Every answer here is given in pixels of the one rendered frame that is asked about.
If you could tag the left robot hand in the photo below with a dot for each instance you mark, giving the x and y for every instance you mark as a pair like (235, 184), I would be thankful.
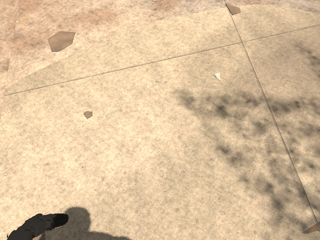
(38, 224)

